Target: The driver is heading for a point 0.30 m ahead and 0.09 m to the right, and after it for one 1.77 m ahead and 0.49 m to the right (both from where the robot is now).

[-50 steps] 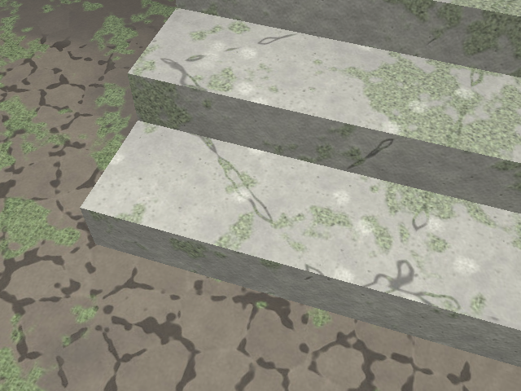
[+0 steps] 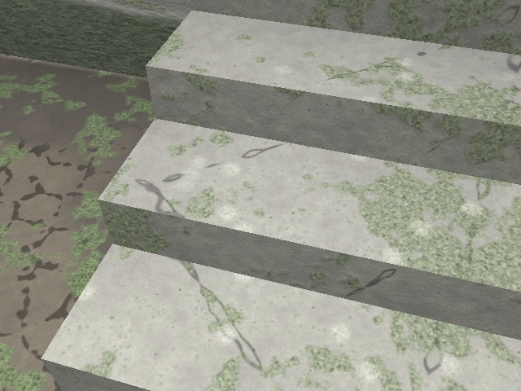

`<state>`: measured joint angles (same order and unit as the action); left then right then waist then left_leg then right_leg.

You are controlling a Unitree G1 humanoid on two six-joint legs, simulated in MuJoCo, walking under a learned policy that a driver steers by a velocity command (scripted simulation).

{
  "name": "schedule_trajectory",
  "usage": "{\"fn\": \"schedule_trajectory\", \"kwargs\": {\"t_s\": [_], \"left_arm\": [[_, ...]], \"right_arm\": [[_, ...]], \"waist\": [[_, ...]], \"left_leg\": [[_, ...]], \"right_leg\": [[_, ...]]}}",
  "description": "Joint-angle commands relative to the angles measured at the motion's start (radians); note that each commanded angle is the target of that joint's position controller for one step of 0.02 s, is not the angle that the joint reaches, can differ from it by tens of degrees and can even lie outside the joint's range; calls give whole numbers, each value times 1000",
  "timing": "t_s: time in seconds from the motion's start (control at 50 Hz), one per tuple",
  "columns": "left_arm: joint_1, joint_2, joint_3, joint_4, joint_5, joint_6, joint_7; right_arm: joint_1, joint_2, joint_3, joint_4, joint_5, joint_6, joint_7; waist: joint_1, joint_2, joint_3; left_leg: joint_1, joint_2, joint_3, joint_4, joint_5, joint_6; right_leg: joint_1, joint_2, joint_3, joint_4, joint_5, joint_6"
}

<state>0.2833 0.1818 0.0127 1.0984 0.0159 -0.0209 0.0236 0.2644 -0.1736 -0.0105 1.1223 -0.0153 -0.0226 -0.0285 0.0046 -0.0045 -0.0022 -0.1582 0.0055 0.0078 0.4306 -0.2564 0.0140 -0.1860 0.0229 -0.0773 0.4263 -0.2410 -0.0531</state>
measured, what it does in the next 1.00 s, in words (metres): walks ahead, turning right: left foot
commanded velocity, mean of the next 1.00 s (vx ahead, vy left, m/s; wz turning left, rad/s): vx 0.44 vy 0.00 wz -0.31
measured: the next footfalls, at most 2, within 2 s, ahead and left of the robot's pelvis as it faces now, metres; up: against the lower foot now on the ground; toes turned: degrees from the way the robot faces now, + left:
left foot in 0.50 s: +0.27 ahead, +0.10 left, +0.00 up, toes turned -3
right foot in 1.04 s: +0.48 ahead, -0.22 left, +0.18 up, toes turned -29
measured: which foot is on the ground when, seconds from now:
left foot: down 0.00-0.18, up 0.20-0.48, down 0.50-1.00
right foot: down 0.00-0.50, up 0.52-1.00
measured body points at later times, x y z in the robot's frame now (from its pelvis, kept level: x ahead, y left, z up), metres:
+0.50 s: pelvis +0.14 +0.02 -0.01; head +0.17 +0.02 +0.44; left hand +0.08 +0.25 -0.16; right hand +0.30 -0.22 -0.13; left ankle +0.23 +0.10 -0.74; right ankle +0.02 -0.09 -0.74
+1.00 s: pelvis +0.32 -0.05 +0.01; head +0.38 -0.06 +0.45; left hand +0.65 -0.04 -0.04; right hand +0.13 -0.20 -0.12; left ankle +0.24 +0.10 -0.74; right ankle +0.43 -0.20 -0.52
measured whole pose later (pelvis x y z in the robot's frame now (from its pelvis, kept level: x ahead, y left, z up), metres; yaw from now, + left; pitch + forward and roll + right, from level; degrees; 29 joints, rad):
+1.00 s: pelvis +0.32 -0.05 +0.01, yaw -22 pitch +5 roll -2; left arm -0.15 0.06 -0.04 0.52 0.02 0.02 0.00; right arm 0.52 -0.14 0.01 1.11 0.00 -0.08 -0.04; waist -0.05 0.01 0.03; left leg 0.08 0.10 0.31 0.08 -0.22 -0.02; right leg -1.21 -0.08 -0.14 1.59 -0.51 -0.13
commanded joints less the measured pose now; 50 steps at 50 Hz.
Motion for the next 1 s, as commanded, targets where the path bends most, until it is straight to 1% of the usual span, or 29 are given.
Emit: {"fn": "schedule_trajectory", "kwargs": {"t_s": [0.02,0.12,0.16,0.18,0.2,0.22,0.24,0.28,0.36,0.42,0.44,0.46,0.48,0.5,0.52,0.54,0.56,0.58,0.62,0.7,0.72,0.78,0.82,0.88,0.9,0.94,0.96,0.98,1.0], "left_arm": [[20,59,12,-38,6,-12,-6],[37,40,13,-68,16,-52,-18],[124,49,18,-48,10,-69,-15],[198,90,31,-27,4,-76,-8],[281,174,58,1,-3,-77,-3],[340,174,62,20,11,-76,-3],[336,143,56,19,24,-79,-3],[254,111,46,-7,27,-77,-3],[149,108,40,-41,0,-84,1],[127,137,47,-53,-2,-82,-2],[136,124,48,-49,0,-79,-2],[100,127,50,-64,-12,-81,-4],[65,128,53,-81,-25,-84,-11],[22,111,51,-105,-40,-88,-17],[9,7,31,-142,-27,-86,-13],[178,7,41,-132,-28,-59,2],[139,34,44,-132,3,-38,-3],[66,47,53,-153,32,-29,-17],[37,16,55,-181,34,-15,-37],[-63,-54,38,-262,22,5,-34],[-115,-73,31,-289,12,14,-15],[-335,-90,2,-464,18,26,26],[-397,-94,-9,-517,17,24,33],[-471,-103,-25,-595,19,26,26],[-505,-124,-45,-639,21,26,14],[-513,-137,-63,-683,20,34,-21],[-530,-130,-69,-691,14,39,-28],[-492,-122,-68,-656,-7,37,-35],[-436,-102,-56,-627,-4,36,-33]], "right_arm": [[39,-113,-25,-30,3,-10,4],[49,-150,-49,-46,12,-27,11],[-28,-118,-46,-81,16,-35,14],[-86,-84,-38,-113,16,-44,18],[-109,-54,-31,-144,0,-56,22],[-144,-95,-38,-161,-19,-59,22],[-150,-99,-43,-159,-27,-56,23],[-142,-80,-46,-161,-17,-60,38],[-187,-45,-35,-191,-13,-53,52],[-224,-46,-27,-225,3,-48,31],[-93,-35,-28,-190,7,-42,14],[-9,-62,-36,-169,6,-44,3],[72,-95,-52,-149,-2,-50,-6],[182,-138,-67,-130,-21,-61,-12],[262,-241,-86,-122,-41,-66,-13],[213,-292,-97,-126,-34,-49,-7],[84,-203,-83,-162,-15,-36,1],[-10,-120,-62,-183,0,-37,13],[-1,-60,-41,-161,-9,-51,11],[121,-53,-32,-103,-26,-79,9],[179,-56,-32,-89,-30,-85,14],[258,-71,-22,-45,-24,-99,19],[285,-70,-13,-30,-36,-106,23],[281,-87,-4,-27,-29,-109,16],[283,-79,1,-17,-18,-96,9],[259,-132,-12,-43,-2,-78,-24],[279,-115,-10,-35,18,-66,-31],[264,-93,0,-61,34,-56,-25],[321,-155,-6,-76,39,-60,-26]], "waist": [[-7,60,152],[7,113,142],[56,46,145],[87,-63,139],[102,-239,128],[118,-223,142],[97,-102,127],[41,-33,86],[-3,-75,86],[-6,-128,43],[-43,-177,-25],[-89,-139,-52],[-134,-77,-79],[-189,-19,-121],[-176,198,-151],[-55,203,-192],[-23,110,-88],[-6,71,41],[30,82,101],[25,63,63],[0,114,43],[-2,66,134],[-10,46,137],[-1,-12,157],[14,-16,153],[9,58,99],[-22,80,73],[-31,32,43],[-8,80,-75]], "left_leg": [[-121,90,-160,-172,-381,96],[-58,181,-291,-219,-327,158],[-140,126,-199,-119,-171,135],[-244,42,-81,35,-70,101],[-397,-42,41,223,-94,60],[-553,-34,55,392,-246,62],[-599,4,13,506,-253,68],[-577,52,-8,543,-154,66],[-415,5,57,366,-16,2],[-228,-42,84,189,70,-1],[-90,-70,99,222,95,15],[13,-72,92,146,165,22],[138,-69,98,56,216,23],[314,33,9,3,248,39],[398,340,-311,-79,392,63],[311,467,-541,-148,196,180],[165,451,-572,-246,-396,221],[28,378,-472,-289,-542,190],[-96,290,-278,-285,-399,138],[-145,285,-112,-215,-198,138],[-97,324,-154,-237,-253,178],[51,401,-157,-316,-341,150],[91,385,-91,-327,-293,127],[48,319,47,-365,-252,94],[-7,266,96,-388,-231,79],[-5,271,150,-503,19,143],[30,248,194,-547,242,166],[-6,213,255,-519,583,193],[100,267,245,-342,1361,199]], "right_leg": [[-99,-44,87,-51,-297,-24],[-100,-18,47,45,-159,-37],[31,-47,111,-45,-155,-61],[150,-118,242,-146,-181,-89],[296,-250,440,-237,-49,-145],[386,-366,541,-241,167,-206],[403,-382,512,-217,272,-224],[352,-332,422,-223,285,-197],[180,-206,260,-216,495,-155],[90,-175,218,-141,699,-120],[62,-181,211,-42,856,-126],[23,-152,195,65,882,-108],[-46,-111,177,218,802,-89],[-205,-61,181,428,571,-72],[-396,54,122,773,-193,-52],[-466,37,162,994,-247,-52],[-548,-32,119,1102,-189,-54],[-603,-56,100,1151,-150,-48],[-636,-84,104,1206,-72,-36],[-788,-48,106,1421,47,-34],[-905,-19,83,1660,-23,-47],[-1271,-52,178,1865,-192,-72],[-1348,-38,161,1910,-238,-78],[-1309,-53,108,1715,-250,-71],[-1233,-81,60,1561,-224,-65],[-1045,-126,-34,1299,-228,-55],[-911,-129,-85,1131,-264,-73],[-672,-81,-196,914,-265,-90],[-501,23,-268,904,-321,-101]]}}
Velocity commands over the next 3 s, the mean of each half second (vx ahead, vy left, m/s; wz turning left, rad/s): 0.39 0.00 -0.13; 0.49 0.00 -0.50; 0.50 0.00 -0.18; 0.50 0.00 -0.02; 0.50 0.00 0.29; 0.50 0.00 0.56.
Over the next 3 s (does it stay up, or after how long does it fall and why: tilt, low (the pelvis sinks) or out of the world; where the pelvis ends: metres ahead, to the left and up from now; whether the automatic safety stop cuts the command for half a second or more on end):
stays up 1.48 -0.57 0.68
